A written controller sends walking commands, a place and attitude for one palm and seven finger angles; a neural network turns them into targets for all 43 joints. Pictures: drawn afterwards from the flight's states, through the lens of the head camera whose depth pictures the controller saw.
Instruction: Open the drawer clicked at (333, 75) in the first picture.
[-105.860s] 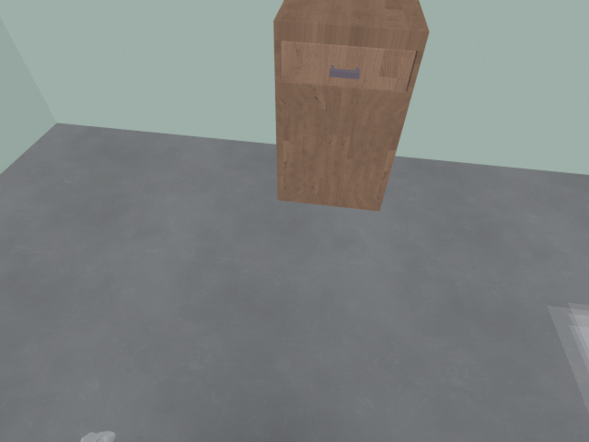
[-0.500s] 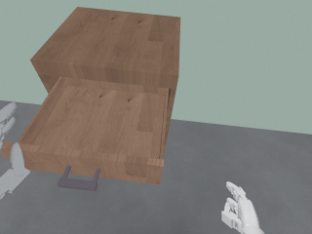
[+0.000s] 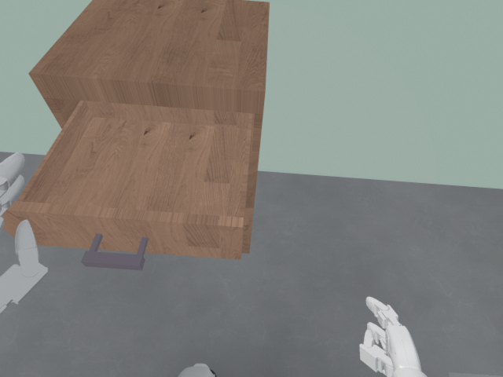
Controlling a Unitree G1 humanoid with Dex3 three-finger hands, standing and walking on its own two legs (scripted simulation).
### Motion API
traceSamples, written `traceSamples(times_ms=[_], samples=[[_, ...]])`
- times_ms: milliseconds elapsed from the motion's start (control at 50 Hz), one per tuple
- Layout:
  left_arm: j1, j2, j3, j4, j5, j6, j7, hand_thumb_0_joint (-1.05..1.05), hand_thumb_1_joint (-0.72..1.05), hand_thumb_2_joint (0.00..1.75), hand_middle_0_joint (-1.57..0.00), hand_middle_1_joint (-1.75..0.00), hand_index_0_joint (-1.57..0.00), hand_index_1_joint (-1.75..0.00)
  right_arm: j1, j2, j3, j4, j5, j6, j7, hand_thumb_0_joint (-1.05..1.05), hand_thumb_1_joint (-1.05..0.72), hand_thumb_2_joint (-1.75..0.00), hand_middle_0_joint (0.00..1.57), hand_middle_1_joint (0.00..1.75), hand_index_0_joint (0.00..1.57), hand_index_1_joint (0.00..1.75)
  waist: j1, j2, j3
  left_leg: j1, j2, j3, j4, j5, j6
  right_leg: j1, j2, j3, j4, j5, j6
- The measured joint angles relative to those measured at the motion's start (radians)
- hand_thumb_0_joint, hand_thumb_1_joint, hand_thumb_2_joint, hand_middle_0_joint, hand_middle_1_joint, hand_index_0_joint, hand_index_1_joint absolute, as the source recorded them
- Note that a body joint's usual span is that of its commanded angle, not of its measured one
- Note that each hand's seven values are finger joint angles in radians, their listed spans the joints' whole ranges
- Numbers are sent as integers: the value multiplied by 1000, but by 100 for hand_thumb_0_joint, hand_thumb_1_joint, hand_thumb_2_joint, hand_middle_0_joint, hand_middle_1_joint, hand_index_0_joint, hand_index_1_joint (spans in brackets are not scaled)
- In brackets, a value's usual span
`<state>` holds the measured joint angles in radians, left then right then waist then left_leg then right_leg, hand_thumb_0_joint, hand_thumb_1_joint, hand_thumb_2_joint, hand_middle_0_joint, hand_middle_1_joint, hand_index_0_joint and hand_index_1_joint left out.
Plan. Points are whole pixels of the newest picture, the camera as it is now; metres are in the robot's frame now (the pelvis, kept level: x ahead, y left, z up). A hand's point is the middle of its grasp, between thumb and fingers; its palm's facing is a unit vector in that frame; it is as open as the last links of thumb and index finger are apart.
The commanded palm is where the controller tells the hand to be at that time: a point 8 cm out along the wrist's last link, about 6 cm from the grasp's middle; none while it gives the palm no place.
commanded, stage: step back with the hand held close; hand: left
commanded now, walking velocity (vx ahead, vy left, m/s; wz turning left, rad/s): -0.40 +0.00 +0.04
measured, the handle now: (117, 250) +0.33 +0.27 -0.07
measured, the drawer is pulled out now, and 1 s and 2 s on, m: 0.30 0.30 0.30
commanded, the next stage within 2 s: stop stepping back and stand still in 0.18 s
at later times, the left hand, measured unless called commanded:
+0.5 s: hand out of the picture +0.08 +0.20 +0.17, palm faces +0.35 -0.82 -0.46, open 7.4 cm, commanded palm +0.02 +0.25 +0.19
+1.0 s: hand out of the picture +0.06 +0.21 +0.17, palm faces +0.37 -0.82 -0.44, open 7.4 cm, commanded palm +0.00 +0.25 +0.19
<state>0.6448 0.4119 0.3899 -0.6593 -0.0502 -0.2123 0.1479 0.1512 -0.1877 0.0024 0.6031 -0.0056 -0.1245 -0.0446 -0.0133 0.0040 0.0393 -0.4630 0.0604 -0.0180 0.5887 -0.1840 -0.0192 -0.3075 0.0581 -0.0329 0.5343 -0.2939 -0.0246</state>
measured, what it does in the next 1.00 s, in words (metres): walks backwards: left foot, then right foot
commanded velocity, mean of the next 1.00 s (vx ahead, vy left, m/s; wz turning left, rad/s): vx -0.02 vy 0.02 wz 0.00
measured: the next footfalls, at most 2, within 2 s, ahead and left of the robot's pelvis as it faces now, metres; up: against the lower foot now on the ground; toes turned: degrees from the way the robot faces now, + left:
left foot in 0.22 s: -0.01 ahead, +0.12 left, +0.00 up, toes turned +1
right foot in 0.42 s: -0.05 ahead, -0.12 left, +0.00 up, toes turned -2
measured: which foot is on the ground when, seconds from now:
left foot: down 0.00-0.02, up 0.04-0.20, down 0.22-0.46, up 0.48-0.60, down 0.62-1.00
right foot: down 0.00-0.24, up 0.26-0.40, down 0.42-1.00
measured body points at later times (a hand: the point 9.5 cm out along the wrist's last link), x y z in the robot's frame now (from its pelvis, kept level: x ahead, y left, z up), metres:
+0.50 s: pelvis -0.10 -0.03 +0.00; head -0.07 -0.03 +0.45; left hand +0.06 +0.24 +0.20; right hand +0.08 -0.24 -0.08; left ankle -0.06 +0.11 -0.72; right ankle -0.09 -0.12 -0.73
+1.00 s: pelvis -0.12 -0.03 +0.01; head -0.11 -0.02 +0.46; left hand +0.04 +0.25 +0.19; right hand +0.05 -0.27 -0.07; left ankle -0.12 +0.09 -0.73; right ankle -0.09 -0.12 -0.73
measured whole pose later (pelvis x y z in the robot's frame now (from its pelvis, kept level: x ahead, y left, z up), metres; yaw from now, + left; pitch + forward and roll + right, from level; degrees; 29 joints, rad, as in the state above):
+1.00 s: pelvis -0.12 -0.03 +0.01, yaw +1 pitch -1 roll -1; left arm 0.66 0.37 0.33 -0.57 -0.03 -0.19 0.17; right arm 0.22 -0.21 0.00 0.61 0.02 -0.11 -0.04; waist -0.02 0.00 0.02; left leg -0.21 0.02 0.01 0.47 -0.25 0.00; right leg -0.22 0.03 -0.08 0.41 -0.18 -0.04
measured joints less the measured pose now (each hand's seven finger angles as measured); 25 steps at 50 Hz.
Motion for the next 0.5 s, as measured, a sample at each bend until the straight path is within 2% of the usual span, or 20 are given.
traceSamples(times_ms=[40, 100, 140, 180, 220, 240, 280, 340, 400, 420, 460, 500], samples=[[-6, -1, -20, -2, -5, -2, -13, 2, 89, 89, -21, -30, -21, -30, -16, -3, -4, -4, 14, 8, 7, 1, -90, -90, 20, 30, 20, 30, -4, 11, 13, -11, 7, -12, 13, 10, -3, -7, 10, -11, -3, 30, -11], [10, -1, -42, 6, -3, -3, -22, 2, 89, 89, -21, -30, -21, -30, -18, -4, -21, 4, 24, 33, 5, 1, -90, -90, 20, 30, 21, 30, -8, -12, -13, -45, -48, -31, 233, -181, -2, -28, -13, -4, 5, 34, -20], [27, -6, -40, 16, 5, 0, -17, 2, 89, 89, -22, -30, -21, -30, -16, -2, -23, 7, 20, 56, -8, 1, -90, -90, 20, 30, 20, 30, -13, -34, -32, -25, -69, -20, 294, -249, -1, -35, -31, 2, -10, 50, -20], [34, -8, -32, 24, 13, 9, -10, 1, 89, 89, -22, -30, -21, -30, -13, -7, -18, 1, 15, 73, -22, 1, -91, -90, 20, 30, 20, 30, -19, -47, -42, 39, -67, -9, 187, -239, 3, -44, -42, 0, -27, 71, -14], [31, -6, -29, 13, 12, 19, -1, 2, 89, 89, -22, -30, -21, -30, -6, -26, -18, -18, 11, 77, -28, 1, -91, -90, 20, 30, 20, 30, -26, -26, -38, 124, -38, -12, -23, -81, 13, -62, -32, -26, -18, 79, -7], [17, 5, -26, 9, 13, 21, 0, 2, 89, 89, -22, -30, -21, -30, -9, -24, -27, -17, 12, 73, -29, 1, -91, -90, 20, 30, 20, 30, -24, -33, -26, 124, -41, -14, -46, -58, 6, -78, -40, -33, 3, 76, -2], [3, 23, -13, 6, 10, 20, 2, 2, 89, 89, -22, -30, -21, -30, -17, -7, -34, -10, 13, 65, -22, 1, -91, -90, 20, 30, 20, 30, -2, -69, -3, 117, -57, 4, -38, -65, 5, -104, -56, -14, 57, 36, 13], [18, 17, -4, -14, 2, 33, 4, 2, 89, 89, -21, -30, -21, -30, -11, 15, -22, -16, -1, 36, -8, 1, -91, -90, 20, 30, 20, 30, 9, -65, -3, 99, -44, 8, -41, -56, 3, -124, -46, -2, 192, -97, 28], [44, 9, -1, -49, -3, 39, 11, 2, 89, 89, -21, -30, -21, -30, 6, 34, 3, -25, 7, 12, 6, 1, -91, -90, 20, 30, 20, 30, 16, -53, -5, 86, -23, 6, -32, -42, -10, -38, -46, -12, 107, -81, 39], [45, 8, 0, -53, -3, 36, 11, 2, 89, 89, -21, -30, -21, -30, 10, 37, 13, -28, 12, 8, 9, 1, -91, -90, 20, 30, 20, 30, 20, -49, -5, 77, -16, 7, -19, -43, -16, -3, -47, -18, 47, -36, 33], [24, -7, -16, -37, 1, 33, 8, 2, 89, 89, -21, -30, -21, -30, 9, 32, 25, -17, 18, 8, 11, 1, -90, -90, 20, 30, 20, 30, 16, -12, 12, 72, 9, -14, 8, -69, -14, 21, -19, -40, 6, 19, -4], [11, -17, -33, -18, 0, 38, 8, 2, 89, 89, -21, -30, -21, -30, 25, 27, 30, -5, 22, 18, 11, 1, -90, -90, 20, 30, 21, 30, 12, -6, 3, 57, -6, -26, 82, -149, 2, 24, -17, -46, -3, 30, -27]])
